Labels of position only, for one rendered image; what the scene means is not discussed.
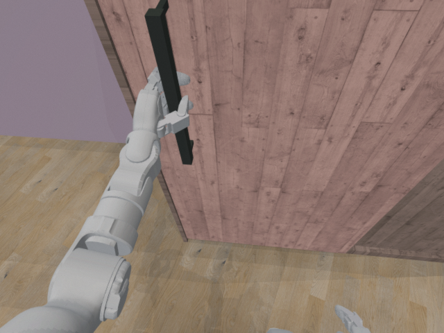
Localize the robot left forearm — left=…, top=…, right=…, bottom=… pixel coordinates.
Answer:
left=47, top=130, right=161, bottom=302

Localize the left robot upper arm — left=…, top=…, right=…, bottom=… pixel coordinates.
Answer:
left=0, top=248, right=131, bottom=333

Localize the wardrobe door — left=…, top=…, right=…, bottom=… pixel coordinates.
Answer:
left=98, top=0, right=444, bottom=254
left=354, top=158, right=444, bottom=254

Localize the robot left hand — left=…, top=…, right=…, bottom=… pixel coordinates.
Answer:
left=133, top=67, right=194, bottom=139

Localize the robot right hand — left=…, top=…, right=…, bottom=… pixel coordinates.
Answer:
left=334, top=305, right=371, bottom=333

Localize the handle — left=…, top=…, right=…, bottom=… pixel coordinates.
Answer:
left=144, top=0, right=194, bottom=165

